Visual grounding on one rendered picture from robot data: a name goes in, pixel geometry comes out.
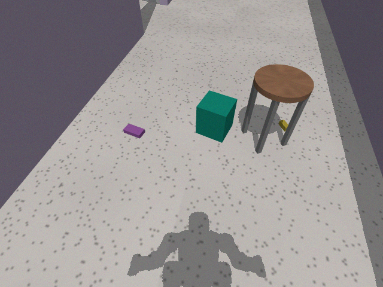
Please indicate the stool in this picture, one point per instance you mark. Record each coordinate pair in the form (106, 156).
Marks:
(280, 83)

